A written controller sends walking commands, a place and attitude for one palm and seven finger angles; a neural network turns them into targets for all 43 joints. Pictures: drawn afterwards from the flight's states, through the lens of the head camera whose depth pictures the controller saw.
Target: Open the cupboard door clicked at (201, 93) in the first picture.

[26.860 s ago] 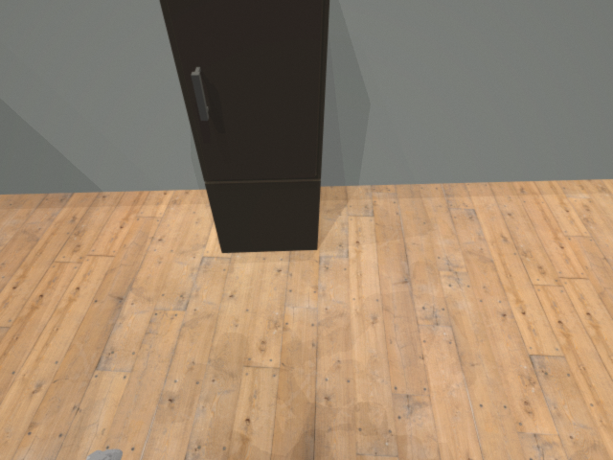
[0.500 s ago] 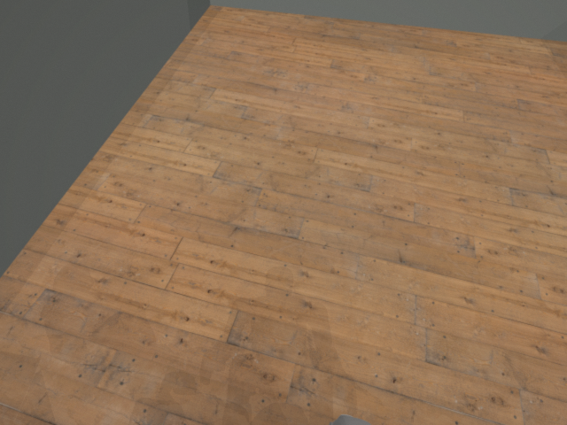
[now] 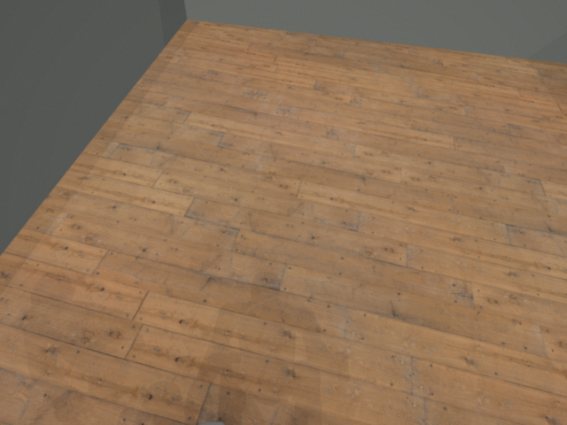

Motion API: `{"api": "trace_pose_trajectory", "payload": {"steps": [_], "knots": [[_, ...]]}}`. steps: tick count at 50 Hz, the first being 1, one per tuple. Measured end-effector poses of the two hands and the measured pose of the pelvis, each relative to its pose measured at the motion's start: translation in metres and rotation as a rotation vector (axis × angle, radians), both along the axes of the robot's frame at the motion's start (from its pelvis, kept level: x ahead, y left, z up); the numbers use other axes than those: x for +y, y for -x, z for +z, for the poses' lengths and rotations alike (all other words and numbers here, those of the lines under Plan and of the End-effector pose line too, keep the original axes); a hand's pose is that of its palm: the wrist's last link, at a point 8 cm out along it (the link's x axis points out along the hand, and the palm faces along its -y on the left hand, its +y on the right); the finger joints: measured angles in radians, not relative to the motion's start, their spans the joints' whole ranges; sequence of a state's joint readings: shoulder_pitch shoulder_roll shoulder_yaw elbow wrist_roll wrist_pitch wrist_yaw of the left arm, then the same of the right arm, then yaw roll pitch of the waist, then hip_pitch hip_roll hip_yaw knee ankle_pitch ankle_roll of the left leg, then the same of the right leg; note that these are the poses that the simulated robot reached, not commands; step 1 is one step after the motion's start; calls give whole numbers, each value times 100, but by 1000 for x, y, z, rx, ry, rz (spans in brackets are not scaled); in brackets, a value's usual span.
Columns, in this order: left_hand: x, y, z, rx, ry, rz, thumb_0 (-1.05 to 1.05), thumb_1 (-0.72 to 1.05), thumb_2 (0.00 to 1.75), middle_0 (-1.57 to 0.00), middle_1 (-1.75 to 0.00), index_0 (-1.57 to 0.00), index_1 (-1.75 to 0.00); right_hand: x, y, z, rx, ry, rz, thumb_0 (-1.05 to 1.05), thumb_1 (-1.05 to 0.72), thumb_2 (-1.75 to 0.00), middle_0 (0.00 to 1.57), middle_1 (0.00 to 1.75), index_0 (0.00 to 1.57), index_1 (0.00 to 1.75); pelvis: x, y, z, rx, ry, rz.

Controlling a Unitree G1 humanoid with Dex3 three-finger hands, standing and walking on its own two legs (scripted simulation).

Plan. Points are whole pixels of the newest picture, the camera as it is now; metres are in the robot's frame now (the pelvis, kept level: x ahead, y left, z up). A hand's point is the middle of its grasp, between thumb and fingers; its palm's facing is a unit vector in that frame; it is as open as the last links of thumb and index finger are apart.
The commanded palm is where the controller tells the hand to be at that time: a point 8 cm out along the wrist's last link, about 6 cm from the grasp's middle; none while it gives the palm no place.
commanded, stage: turn to face it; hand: left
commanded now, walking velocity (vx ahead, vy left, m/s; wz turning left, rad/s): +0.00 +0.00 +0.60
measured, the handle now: out of the picture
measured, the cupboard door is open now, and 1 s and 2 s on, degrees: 46 46 46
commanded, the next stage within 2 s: none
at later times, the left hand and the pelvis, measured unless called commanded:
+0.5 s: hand out of the picture +0.14 +0.20 -0.18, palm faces +0.32 -0.92 -0.22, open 7.3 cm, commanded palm none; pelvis +0.13 -0.01 -0.01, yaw +18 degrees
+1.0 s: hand out of the picture +0.11 +0.14 -0.15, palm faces +0.60 -0.76 -0.23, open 7.4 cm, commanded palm none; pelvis +0.18 -0.05 +0.01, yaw +37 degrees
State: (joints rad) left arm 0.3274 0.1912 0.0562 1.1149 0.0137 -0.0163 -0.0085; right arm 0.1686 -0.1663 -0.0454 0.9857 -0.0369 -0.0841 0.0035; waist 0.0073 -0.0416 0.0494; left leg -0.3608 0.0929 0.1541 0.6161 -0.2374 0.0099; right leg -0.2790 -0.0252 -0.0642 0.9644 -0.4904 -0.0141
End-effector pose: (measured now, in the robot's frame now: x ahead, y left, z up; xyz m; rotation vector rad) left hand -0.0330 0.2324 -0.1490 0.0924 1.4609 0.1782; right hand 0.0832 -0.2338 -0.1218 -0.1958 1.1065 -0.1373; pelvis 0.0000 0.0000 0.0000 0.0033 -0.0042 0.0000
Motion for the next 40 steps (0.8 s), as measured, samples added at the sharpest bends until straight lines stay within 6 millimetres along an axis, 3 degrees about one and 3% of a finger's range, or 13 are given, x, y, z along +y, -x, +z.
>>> {"api": "trace_pose_trajectory", "payload": {"steps": [3, 8, 10, 13, 19, 24, 32, 36, 40], "knots": [[-2, -45, 7, -59, -12, 7, 1, 92, 90, -20, -30, -20, -30, 4, -5, -2, 63, -14, 11, 0, -91, -90, 20, 30, 20, 30, -4, -21, 6, 3, -5, 30], [-13, -126, 20, -243, -43, 25, 1, 92, 90, -20, -30, -20, -30, -14, -7, -16, 222, -23, 26, 0, -93, -89, 20, 30, 20, 30, -19, -55, 5, 4, -11, 104], [-17, -148, 19, -293, -62, 42, 1, 92, 90, -20, -30, -20, -30, -23, -15, -24, 272, -27, 35, 0, -93, -89, 20, 30, 20, 30, -26, -69, -1, 4, -21, 134], [-22, -166, 25, -319, -69, 84, 0, 91, 90, -20, -30, -20, -30, -31, -41, -19, 306, -11, 60, 0, -93, -89, 20, 30, 20, 30, -28, -86, 4, 1, -15, 186], [-9, -169, 25, -288, -83, 169, -1, 93, 89, -20, -30, -20, -30, -23, -127, 2, 209, 22, 162, 1, -92, -90, 20, 30, 19, 30, -24, -114, 12, 16, -31, 260], [12, -154, 4, -209, -86, 219, 0, 92, 89, -20, -30, -20, -30, -3, -200, -1, 57, 55, 257, 1, -91, -90, 20, 30, 19, 30, -10, -130, -5, 17, -1, 301], [21, -168, 28, -240, -158, 314, 1, 92, 90, -20, -30, -20, -30, 1, -242, 4, 67, 61, 379, 0, -91, -89, 20, 30, 20, 30, -26, -150, 6, 17, 15, 400], [10, -174, 38, -292, -208, 344, 1, 91, 90, -20, -30, -20, -30, -8, -262, -8, 98, 36, 420, 0, -91, -89, 20, 30, 20, 30, -43, -164, 1, 18, 7, 459], [-11, -162, 42, -276, -234, 390, 0, 91, 90, -20, -30, -20, -30, -11, -288, -14, 112, 27, 460, 1, -91, -89, 20, 30, 20, 30, -54, -172, 1, 11, -13, 518]]}}
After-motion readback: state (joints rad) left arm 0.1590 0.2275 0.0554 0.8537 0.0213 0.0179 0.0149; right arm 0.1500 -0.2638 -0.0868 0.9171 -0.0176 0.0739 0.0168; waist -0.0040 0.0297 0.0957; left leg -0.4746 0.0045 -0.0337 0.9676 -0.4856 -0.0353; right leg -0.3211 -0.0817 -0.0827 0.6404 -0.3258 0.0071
